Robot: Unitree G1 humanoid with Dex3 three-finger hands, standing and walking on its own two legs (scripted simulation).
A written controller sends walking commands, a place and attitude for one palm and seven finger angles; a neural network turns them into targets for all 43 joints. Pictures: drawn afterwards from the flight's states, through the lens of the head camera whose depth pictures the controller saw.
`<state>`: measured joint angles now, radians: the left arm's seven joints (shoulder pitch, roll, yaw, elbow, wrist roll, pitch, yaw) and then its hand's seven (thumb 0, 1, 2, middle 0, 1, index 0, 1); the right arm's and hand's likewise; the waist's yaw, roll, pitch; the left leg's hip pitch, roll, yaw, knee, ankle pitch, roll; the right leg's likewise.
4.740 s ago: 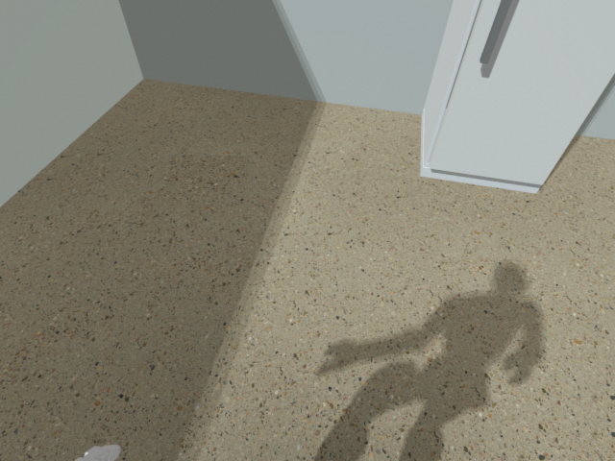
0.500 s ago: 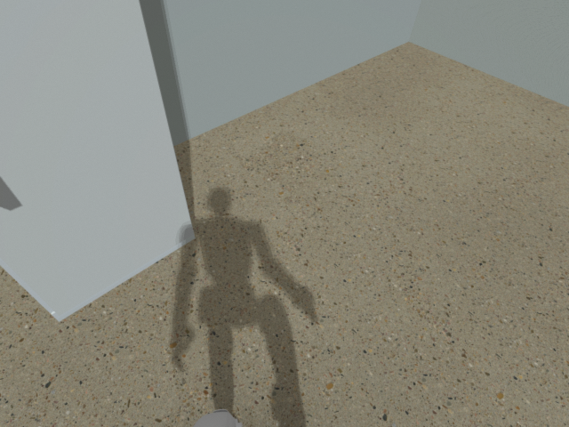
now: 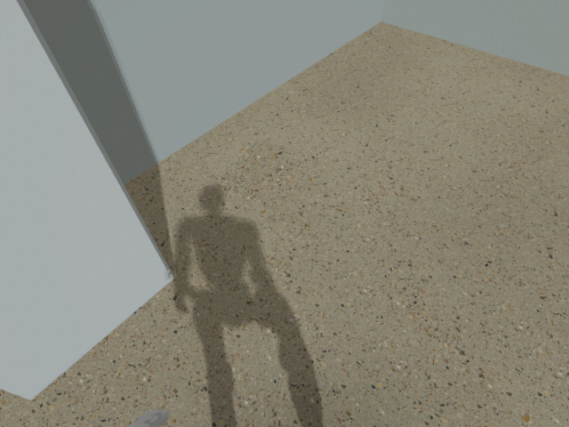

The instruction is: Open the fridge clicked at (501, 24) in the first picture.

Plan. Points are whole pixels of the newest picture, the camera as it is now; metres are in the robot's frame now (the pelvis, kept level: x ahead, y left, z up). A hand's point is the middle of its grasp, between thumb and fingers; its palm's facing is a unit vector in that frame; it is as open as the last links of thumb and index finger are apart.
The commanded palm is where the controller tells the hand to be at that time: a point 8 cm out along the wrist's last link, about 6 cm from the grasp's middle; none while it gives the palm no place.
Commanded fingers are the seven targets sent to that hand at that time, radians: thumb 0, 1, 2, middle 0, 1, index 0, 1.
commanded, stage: turn to face it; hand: left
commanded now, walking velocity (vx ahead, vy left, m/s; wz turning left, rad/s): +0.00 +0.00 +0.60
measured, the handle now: out of the picture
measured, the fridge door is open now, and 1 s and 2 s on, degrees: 0 0 0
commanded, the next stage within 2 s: take the last steps up to it in 1.28 s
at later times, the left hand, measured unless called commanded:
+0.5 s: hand out of the picture +0.05 +0.27 -0.17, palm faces +0.34 -0.91 -0.24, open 7.3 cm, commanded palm none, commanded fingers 0.00 0.90 0.90 -0.20 -0.30 -0.20 -0.30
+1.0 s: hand out of the picture +0.00 +0.18 -0.13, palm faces +0.57 -0.77 -0.29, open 7.4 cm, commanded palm none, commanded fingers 0.00 0.90 0.90 -0.20 -0.30 -0.20 -0.30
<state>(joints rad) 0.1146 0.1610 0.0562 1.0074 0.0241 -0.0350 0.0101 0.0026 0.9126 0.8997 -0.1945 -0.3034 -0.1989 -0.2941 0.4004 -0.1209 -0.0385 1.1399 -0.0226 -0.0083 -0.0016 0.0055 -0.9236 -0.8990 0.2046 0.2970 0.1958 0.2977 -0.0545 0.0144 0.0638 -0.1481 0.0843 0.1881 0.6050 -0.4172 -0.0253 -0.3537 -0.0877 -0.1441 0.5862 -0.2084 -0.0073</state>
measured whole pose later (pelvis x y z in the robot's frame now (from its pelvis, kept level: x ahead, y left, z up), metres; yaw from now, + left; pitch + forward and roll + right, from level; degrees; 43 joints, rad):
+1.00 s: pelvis +0.04 -0.03 +0.01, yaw +36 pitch -1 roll +2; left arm 0.21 0.17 0.03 0.88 0.02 0.01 0.02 0.01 0.91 0.90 -0.20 -0.30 -0.21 -0.30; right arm 0.18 -0.27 -0.09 0.93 -0.03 0.08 0.04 0.01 -0.91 -0.90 0.20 0.30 0.19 0.30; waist -0.03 0.04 0.08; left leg -0.50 0.00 -0.01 1.14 -0.39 -0.06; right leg -0.21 -0.09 -0.15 0.53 -0.29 -0.01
